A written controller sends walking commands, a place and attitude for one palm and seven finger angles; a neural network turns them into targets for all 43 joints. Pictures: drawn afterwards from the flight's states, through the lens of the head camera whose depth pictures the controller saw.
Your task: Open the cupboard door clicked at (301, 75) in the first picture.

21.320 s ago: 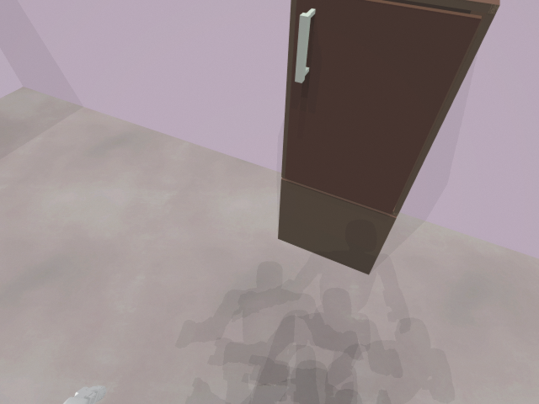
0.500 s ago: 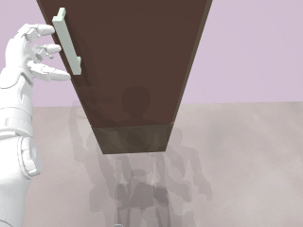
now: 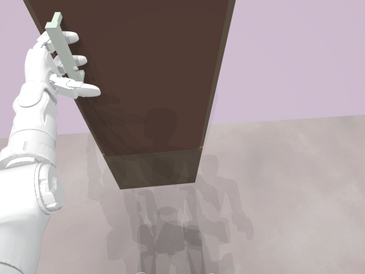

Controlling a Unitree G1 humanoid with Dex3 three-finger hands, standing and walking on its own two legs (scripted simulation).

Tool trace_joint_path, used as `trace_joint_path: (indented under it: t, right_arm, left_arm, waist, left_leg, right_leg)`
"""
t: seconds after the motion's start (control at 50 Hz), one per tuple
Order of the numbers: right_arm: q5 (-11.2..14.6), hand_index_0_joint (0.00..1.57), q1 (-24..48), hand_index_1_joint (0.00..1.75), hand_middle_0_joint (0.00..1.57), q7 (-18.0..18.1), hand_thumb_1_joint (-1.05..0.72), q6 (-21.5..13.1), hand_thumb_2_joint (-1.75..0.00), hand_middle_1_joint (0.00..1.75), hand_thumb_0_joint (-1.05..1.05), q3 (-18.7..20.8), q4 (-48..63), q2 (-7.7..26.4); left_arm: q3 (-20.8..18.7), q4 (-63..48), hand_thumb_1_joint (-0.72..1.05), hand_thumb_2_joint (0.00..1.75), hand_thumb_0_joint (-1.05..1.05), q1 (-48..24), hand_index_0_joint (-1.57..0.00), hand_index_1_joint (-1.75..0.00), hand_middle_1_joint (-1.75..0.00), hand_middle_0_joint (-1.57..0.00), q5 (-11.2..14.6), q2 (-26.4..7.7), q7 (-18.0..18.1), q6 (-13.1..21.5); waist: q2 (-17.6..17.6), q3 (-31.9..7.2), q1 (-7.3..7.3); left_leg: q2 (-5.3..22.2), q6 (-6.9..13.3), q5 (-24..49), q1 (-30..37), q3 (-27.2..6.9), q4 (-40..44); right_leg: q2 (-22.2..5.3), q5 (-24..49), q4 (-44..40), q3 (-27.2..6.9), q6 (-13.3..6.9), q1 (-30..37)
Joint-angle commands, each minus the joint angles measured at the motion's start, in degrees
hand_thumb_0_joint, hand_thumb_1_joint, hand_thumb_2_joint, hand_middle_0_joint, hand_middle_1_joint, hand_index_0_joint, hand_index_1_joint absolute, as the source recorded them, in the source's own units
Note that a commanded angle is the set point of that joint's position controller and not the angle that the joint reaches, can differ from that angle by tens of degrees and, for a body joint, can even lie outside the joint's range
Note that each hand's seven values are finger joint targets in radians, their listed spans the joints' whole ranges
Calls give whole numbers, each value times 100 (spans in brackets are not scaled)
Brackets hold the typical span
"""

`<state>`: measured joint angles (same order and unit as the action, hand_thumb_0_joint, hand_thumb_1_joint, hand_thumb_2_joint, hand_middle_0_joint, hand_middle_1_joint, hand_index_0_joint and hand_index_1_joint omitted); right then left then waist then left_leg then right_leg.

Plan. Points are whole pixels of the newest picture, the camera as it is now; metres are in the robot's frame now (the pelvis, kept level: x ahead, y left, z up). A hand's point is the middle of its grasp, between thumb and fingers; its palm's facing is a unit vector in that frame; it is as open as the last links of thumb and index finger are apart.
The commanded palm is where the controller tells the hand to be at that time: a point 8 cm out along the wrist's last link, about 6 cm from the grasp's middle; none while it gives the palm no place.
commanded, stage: slide the fingers in behind the handle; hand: left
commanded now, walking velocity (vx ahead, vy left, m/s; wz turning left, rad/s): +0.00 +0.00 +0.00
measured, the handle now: (69, 55) +0.56 +0.20 +0.16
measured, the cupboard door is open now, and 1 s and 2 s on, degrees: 1 1 13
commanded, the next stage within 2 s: close the thumb around the handle in 0.42 s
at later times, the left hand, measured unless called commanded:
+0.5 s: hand (73, 69) +0.51 +0.18 +0.17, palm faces +0.02 -1.00 +0.02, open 14.0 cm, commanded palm +0.48 +0.23 +0.16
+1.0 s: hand (73, 70) +0.51 +0.19 +0.16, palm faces +0.03 -1.00 +0.02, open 7.9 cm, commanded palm +0.49 +0.23 +0.16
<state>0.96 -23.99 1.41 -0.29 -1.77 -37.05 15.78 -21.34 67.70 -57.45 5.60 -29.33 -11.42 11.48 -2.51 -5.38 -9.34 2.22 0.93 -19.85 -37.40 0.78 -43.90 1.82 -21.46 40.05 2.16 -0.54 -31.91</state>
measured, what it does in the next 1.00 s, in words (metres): stands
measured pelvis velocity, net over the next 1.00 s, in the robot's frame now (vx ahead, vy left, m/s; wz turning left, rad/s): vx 0.00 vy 0.01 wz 0.00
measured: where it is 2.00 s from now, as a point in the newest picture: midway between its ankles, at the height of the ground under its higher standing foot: outside the picture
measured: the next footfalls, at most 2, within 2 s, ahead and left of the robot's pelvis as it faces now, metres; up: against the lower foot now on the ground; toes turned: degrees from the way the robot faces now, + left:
none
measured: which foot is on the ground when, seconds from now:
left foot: down 0.00-1.00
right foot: down 0.00-1.00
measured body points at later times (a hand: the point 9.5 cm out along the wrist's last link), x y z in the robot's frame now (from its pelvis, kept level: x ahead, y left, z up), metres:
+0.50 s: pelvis +0.00 +0.00 +0.00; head +0.07 +0.01 +0.45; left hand +0.50 +0.24 +0.17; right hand -0.01 -0.28 -0.11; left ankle +0.01 +0.11 -0.71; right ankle -0.03 -0.12 -0.71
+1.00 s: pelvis +0.00 +0.01 +0.00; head +0.07 +0.01 +0.45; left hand +0.50 +0.24 +0.16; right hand +0.01 -0.26 -0.11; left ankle +0.01 +0.11 -0.71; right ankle -0.03 -0.12 -0.71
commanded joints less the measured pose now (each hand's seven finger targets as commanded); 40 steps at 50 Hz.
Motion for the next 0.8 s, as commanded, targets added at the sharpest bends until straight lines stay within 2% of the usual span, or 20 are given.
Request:
trace_joint_path:
  t: [0.0,0.02,0.06,0.1,0.16,0.18,0.22,0.24,0.26,0.3,0.34,0.36,0.4,0.42,0.5,0.62,0.66,0.68,0.74,0.78]
  right_arm:
    - [32,20,-657,30,20,121,-90,-69,-90,30,0,373,375,999]
    - [32,20,-688,30,20,135,-90,-68,-90,30,0,376,340,1003]
    - [23,20,-715,30,20,161,-90,-57,-90,30,0,378,341,1023]
    - [25,20,-705,30,20,154,-90,-76,-90,30,0,384,329,968]
    - [31,20,-743,30,20,159,-90,-78,-90,30,0,378,270,988]
    - [43,20,-727,30,20,172,-90,-68,-90,30,0,383,266,1018]
    - [51,20,-712,30,20,175,-90,-65,-90,30,0,377,275,1004]
    - [47,20,-745,30,20,186,-90,-68,-90,30,0,384,257,1031]
    - [35,20,-782,30,20,198,-90,-66,-90,30,0,371,238,1047]
    - [32,20,-762,30,20,189,-90,-91,-90,30,0,386,247,1012]
    - [22,20,-781,30,20,173,-90,-114,-90,30,0,400,224,1018]
    - [7,20,-825,30,20,175,-90,-105,-90,30,0,397,229,1034]
    - [21,20,-740,30,20,155,-90,-103,-90,30,0,397,263,1001]
    - [19,20,-762,30,20,153,-90,-90,-90,30,0,409,254,1022]
    - [35,20,-718,30,20,156,-90,-47,-90,30,0,407,292,1021]
    - [10,20,-732,30,20,143,-90,-65,-90,30,0,409,260,1015]
    - [4,20,-735,30,20,140,-90,-59,-90,30,0,405,276,1026]
    - [16,20,-679,30,20,124,-90,-57,-90,30,0,395,304,990]
    - [22,20,-694,30,20,130,-90,-45,-90,30,0,410,268,996]
    - [14,20,-692,30,20,127,-90,-53,-90,30,0,417,290,1003]
  left_arm:
    - [-88,-1232,-50,30,0,-2740,-30,-120,-120,-30,140,-1473,-113,332]
    - [-77,-1208,-50,30,0,-2890,-30,-120,-120,-30,135,-1495,-132,312]
    - [-323,-1326,-50,30,0,-2875,-30,-120,-120,-30,116,-1830,-115,361]
    - [-153,-1450,-50,30,0,-2884,-30,-120,-120,-30,111,-1595,-119,420]
    - [-88,-1130,-50,30,0,-2693,-30,-120,-120,-30,187,-1452,-172,380]
    - [-180,-1100,-50,30,0,-2685,-30,-120,-120,-30,182,-1614,-185,349]
    - [9,-1084,-50,30,0,-2836,-30,-120,-120,-30,168,-1446,-216,282]
    - [-114,-1004,-50,30,0,-2832,-30,-120,-120,-30,158,-1615,-210,269]
    - [-175,-1081,-50,30,0,-2925,-30,-120,-120,-30,157,-1741,-194,316]
    - [5,-1251,-50,30,0,-3143,-30,-120,-120,-30,128,-1550,-187,373]
    - [-115,-1259,-50,30,0,-3027,-30,-120,-120,-30,154,-1621,-180,431]
    - [-274,-1258,-50,30,0,-2903,-30,-120,-120,-30,176,-1770,-171,472]
    - [-24,-1312,-50,30,0,-2895,-30,-120,-120,-30,169,-1463,-208,439]
    - [-170,-1291,-50,30,0,-2770,-30,-120,-120,-30,143,-1628,-197,421]
    - [-63,-1300,-50,30,0,-2768,-30,-120,-120,-30,167,-1491,-175,322]
    - [-84,-1393,-16,44,0,-2934,-32,-124,-124,-32,180,-1458,-105,363]
    - [-236,-1434,-5,49,0,-2774,-33,-125,-125,-33,159,-1633,-106,410]
    - [-48,-1469,0,52,0,-2738,-34,-125,-125,-34,152,-1409,-127,400]
    - [34,-1363,17,59,0,-2832,-35,-127,-127,-35,165,-1291,-136,343]
    - [-102,-1436,28,64,0,-2702,-36,-128,-128,-36,212,-1361,-128,352]
  waist:
    - [-29,-2103,-12]
    - [-31,-2028,-54]
    - [-208,-2157,34]
    - [-413,-2255,8]
    - [-59,-1943,-59]
    - [-14,-1949,-37]
    - [-160,-1837,-96]
    - [-81,-1802,-91]
    - [-113,-1902,-86]
    - [-389,-2073,-130]
    - [-436,-2219,-77]
    - [-258,-2296,-14]
    - [-416,-2265,-49]
    - [-408,-2300,24]
    - [-386,-2131,-15]
    - [-266,-2177,-54]
    - [-360,-2313,43]
    - [-488,-2330,30]
    - [-298,-2099,-52]
    - [-320,-2318,32]
  left_leg:
    - [-151,150,1857,1792,-197,350]
    - [-154,161,1765,1762,-196,364]
    - [-172,170,1795,1787,-196,355]
    - [-152,148,1916,2014,-206,346]
    - [-161,178,1723,1817,-196,388]
    - [-149,182,1679,1738,-178,411]
    - [-165,176,1513,1709,-166,438]
    - [-157,182,1420,1658,-176,432]
    - [-162,186,1500,1675,-201,431]
    - [-151,156,1601,1910,-230,415]
    - [-136,143,1740,2048,-239,377]
    - [-149,159,1859,1996,-249,360]
    - [-154,147,1941,2075,-225,360]
    - [-141,134,2003,2082,-234,348]
    - [-133,136,1995,2085,-231,375]
    - [-114,130,2026,2165,-283,367]
    - [-128,128,2250,2203,-272,323]
    - [-132,116,2339,2277,-264,320]
    - [-91,102,2164,2245,-300,345]
    - [-100,110,2338,2360,-293,324]
  right_leg:
    - [131,2303,-521,-83,34,555]
    - [128,2236,-553,-94,41,520]
    - [120,2258,-543,-121,16,643]
    - [125,2263,-555,-111,18,505]
    - [137,2135,-627,-92,26,498]
    - [123,2171,-632,-125,43,542]
    - [105,2003,-671,-122,50,425]
    - [103,1906,-689,-130,51,404]
    - [101,1946,-661,-123,32,482]
    - [103,1945,-636,-118,36,337]
    - [120,2003,-619,-120,23,348]
    - [125,2126,-588,-101,11,504]
    - [129,2234,-569,-92,21,427]
    - [125,2242,-551,-76,10,440]
    - [133,2194,-577,-64,9,342]
    - [142,2148,-556,-41,12,293]
    - [137,2336,-496,-44,-17,429]
    - [138,2392,-484,-43,-11,362]
    - [150,2168,-521,-5,0,187]
    - [155,2316,-505,-19,-10,302]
